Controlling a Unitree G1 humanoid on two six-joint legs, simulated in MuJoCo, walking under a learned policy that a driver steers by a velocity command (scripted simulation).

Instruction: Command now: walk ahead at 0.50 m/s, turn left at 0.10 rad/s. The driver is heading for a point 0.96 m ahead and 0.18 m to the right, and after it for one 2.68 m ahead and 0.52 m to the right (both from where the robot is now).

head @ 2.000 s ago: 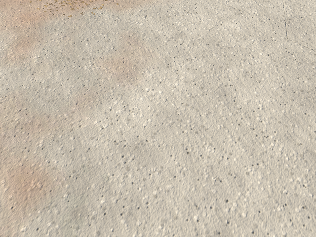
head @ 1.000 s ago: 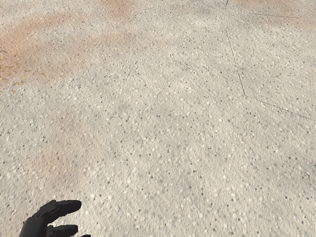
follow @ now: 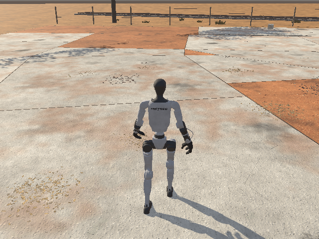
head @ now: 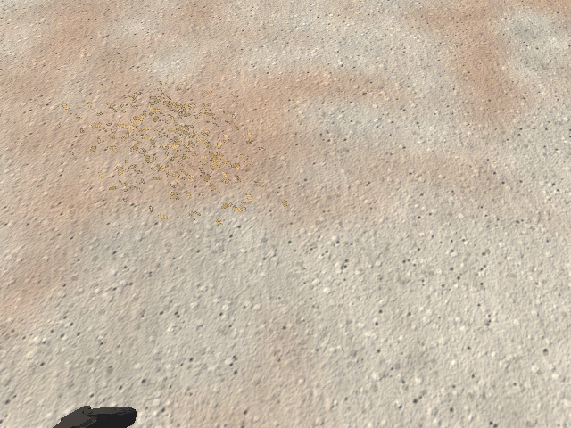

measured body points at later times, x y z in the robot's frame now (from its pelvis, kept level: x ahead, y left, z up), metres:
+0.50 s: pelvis +0.27 +0.00 +0.01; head +0.31 +0.01 +0.46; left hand +0.26 +0.29 -0.12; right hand +0.51 -0.21 -0.07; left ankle +0.43 +0.13 -0.71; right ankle +0.12 -0.11 -0.72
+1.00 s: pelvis +0.55 +0.01 +0.01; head +0.57 +0.00 +0.46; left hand +0.77 +0.22 -0.09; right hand +0.54 -0.28 -0.12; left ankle +0.42 +0.12 -0.72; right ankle +0.71 -0.14 -0.69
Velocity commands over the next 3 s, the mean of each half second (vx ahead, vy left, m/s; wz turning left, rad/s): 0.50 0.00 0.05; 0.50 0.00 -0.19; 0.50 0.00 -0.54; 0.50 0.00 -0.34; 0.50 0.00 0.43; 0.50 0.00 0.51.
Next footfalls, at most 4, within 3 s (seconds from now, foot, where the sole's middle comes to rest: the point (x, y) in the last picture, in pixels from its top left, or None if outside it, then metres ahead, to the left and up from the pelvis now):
0.52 left None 0.46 0.12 -0.76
1.08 right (330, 320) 0.74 -0.13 -0.76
1.56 left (281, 223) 1.07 -0.03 -0.76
2.04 right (401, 201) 1.13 -0.40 -0.76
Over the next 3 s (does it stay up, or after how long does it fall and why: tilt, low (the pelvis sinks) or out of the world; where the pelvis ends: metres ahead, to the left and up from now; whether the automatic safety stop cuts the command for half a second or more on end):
stays up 1.56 -0.37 0.01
